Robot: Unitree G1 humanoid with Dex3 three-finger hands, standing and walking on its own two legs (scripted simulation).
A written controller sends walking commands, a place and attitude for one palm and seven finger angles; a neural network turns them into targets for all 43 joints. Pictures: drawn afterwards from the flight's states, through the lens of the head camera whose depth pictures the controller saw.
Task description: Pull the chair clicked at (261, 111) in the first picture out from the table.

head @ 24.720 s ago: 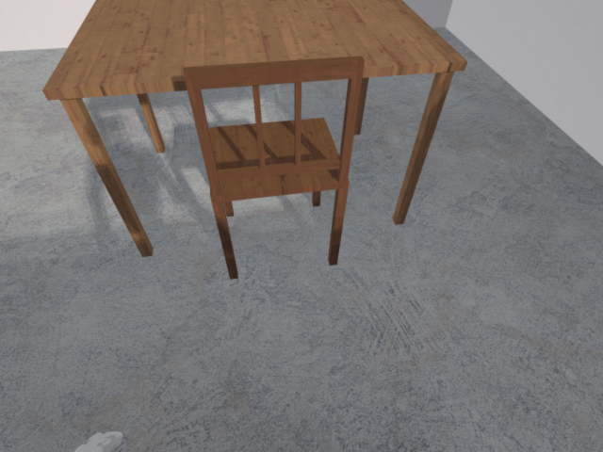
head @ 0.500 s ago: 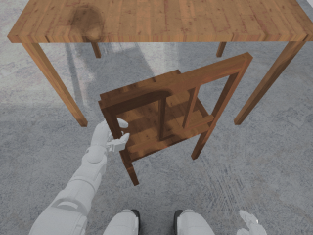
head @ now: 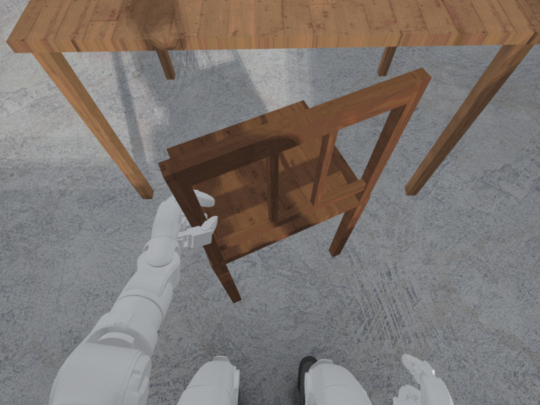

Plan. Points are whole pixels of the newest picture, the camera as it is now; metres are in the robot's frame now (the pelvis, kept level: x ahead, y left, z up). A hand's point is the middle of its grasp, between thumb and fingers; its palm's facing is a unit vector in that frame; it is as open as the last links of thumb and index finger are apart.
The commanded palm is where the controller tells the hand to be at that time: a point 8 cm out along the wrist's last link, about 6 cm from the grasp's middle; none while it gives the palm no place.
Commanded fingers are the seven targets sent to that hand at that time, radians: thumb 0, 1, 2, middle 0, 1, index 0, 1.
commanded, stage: step backward, pulling the chair out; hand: left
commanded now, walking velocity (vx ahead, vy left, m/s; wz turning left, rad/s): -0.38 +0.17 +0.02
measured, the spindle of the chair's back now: (272, 190) +0.46 +0.00 -0.09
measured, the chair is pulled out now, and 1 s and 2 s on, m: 0.19 0.39 0.51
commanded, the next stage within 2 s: stop walking, hand still on the chair in 1.04 s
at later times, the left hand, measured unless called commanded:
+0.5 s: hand (202, 296) +0.27 +0.11 -0.06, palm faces -0.14 -0.97 -0.20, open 5.9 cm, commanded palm +0.26 +0.17 -0.05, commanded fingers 0.00 0.90 0.90 -0.50 -1.45 -0.50 -1.45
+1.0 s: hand (192, 380) +0.15 +0.11 -0.05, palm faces -0.16 -0.96 -0.22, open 6.1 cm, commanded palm +0.15 +0.17 -0.05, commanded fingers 0.00 0.90 0.90 -0.50 -1.45 -0.50 -1.45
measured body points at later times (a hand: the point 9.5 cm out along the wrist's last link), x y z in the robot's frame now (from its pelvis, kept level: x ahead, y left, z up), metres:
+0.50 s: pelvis -0.10 +0.03 +0.00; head +0.00 +0.01 +0.44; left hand +0.27 +0.16 -0.04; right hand +0.01 -0.20 -0.15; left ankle -0.10 +0.18 -0.71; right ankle -0.02 -0.09 -0.73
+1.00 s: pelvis -0.21 +0.04 +0.01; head -0.12 +0.01 +0.44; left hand +0.16 +0.16 -0.04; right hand -0.13 -0.23 -0.14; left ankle -0.18 +0.19 -0.72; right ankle -0.17 -0.08 -0.73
